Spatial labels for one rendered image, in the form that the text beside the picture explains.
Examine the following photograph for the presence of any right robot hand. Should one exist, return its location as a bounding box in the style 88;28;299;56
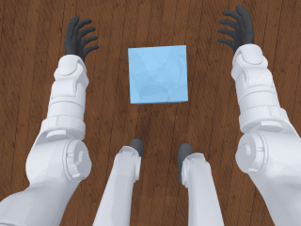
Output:
217;5;255;54

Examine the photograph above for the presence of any robot right forearm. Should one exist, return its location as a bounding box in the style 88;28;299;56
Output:
230;43;301;139

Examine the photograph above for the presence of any robot thigh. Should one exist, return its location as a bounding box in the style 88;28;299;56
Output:
92;151;142;226
182;157;225;226

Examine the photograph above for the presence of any robot left upper arm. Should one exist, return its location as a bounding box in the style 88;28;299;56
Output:
0;138;92;226

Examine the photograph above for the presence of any carton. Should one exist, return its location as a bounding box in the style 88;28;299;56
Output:
128;45;188;105

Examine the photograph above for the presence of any left robot thigh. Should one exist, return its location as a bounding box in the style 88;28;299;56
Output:
92;151;142;226

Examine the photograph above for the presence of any robot right upper arm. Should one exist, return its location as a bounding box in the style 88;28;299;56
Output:
235;130;301;226

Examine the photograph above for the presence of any right robot thigh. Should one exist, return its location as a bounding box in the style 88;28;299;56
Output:
182;157;225;226

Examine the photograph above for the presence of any robot left forearm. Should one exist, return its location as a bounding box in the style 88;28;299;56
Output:
25;55;89;180

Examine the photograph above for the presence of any left robot hand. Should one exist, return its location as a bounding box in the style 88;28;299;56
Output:
64;15;99;63

